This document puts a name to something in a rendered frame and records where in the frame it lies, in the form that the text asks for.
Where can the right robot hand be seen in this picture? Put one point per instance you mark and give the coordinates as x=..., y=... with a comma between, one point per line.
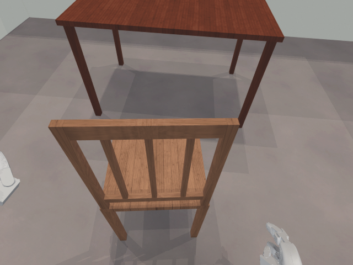
x=285, y=254

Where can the chair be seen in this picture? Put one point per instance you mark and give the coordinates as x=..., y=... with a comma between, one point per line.
x=153, y=164

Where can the table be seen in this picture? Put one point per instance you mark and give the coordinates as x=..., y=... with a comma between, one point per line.
x=233, y=19

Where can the left robot hand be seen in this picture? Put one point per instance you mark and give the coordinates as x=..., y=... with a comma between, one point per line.
x=8, y=184

